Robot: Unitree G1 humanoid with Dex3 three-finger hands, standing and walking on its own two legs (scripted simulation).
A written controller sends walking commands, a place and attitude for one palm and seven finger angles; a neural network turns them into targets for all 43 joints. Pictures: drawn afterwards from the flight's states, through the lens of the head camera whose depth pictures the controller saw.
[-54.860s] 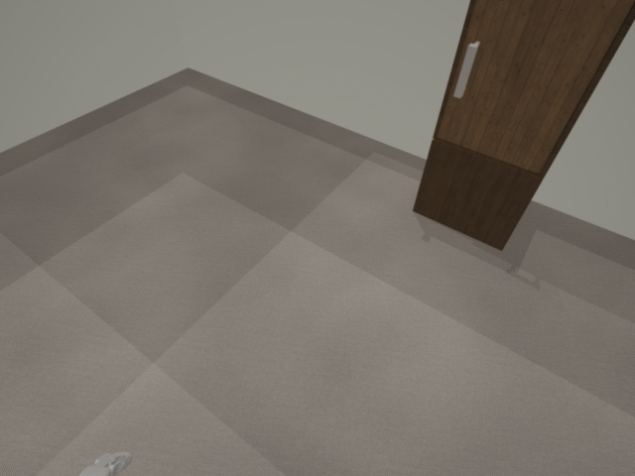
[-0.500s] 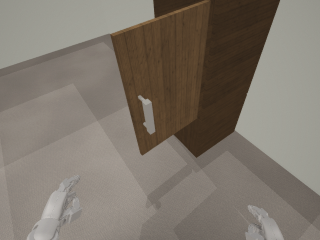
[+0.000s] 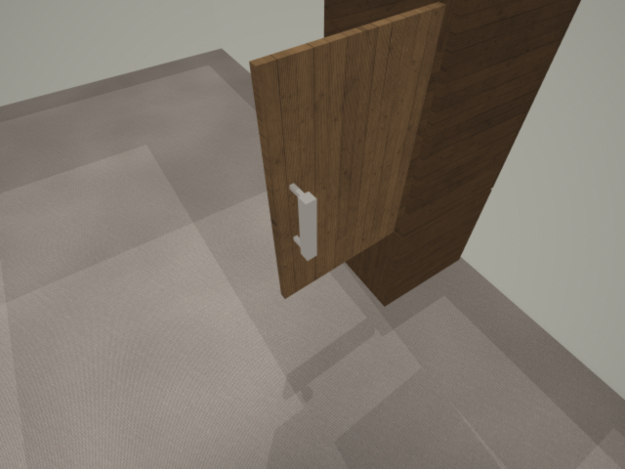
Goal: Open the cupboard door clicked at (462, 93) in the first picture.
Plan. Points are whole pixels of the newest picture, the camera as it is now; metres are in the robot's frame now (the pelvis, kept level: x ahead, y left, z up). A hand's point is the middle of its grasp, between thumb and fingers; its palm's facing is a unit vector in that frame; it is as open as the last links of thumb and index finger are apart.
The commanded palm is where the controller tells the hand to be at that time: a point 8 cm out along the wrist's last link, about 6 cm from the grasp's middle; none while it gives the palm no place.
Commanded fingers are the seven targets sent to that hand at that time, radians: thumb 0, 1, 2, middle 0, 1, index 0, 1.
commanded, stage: let the arm hang, fingers relaxed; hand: left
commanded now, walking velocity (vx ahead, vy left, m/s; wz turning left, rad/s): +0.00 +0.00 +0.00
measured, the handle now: (301, 222) +0.56 +0.06 -0.07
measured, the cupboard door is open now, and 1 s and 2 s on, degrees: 93 93 93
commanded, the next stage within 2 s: look to check the result in 0.44 s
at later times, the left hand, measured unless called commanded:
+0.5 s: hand out of the picture +0.02 +0.18 -0.17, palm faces +0.01 -0.98 -0.19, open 7.3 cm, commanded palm none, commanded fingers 0.00 0.90 0.90 -0.20 -0.30 -0.20 -0.30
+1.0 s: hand out of the picture +0.04 +0.16 -0.17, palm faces +0.01 -0.98 -0.18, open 7.3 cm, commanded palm none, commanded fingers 0.00 0.90 0.90 -0.20 -0.30 -0.20 -0.30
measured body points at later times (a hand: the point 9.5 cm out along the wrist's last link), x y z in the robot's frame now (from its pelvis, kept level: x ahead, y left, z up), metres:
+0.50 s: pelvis +0.02 +0.01 +0.00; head +0.03 +0.00 +0.45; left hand +0.02 +0.23 -0.16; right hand +0.01 -0.20 -0.16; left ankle +0.04 +0.10 -0.74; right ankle +0.03 -0.10 -0.74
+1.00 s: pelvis +0.04 +0.00 +0.00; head +0.05 +0.00 +0.45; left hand +0.04 +0.22 -0.16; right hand +0.03 -0.22 -0.16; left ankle +0.04 +0.10 -0.74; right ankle +0.03 -0.10 -0.74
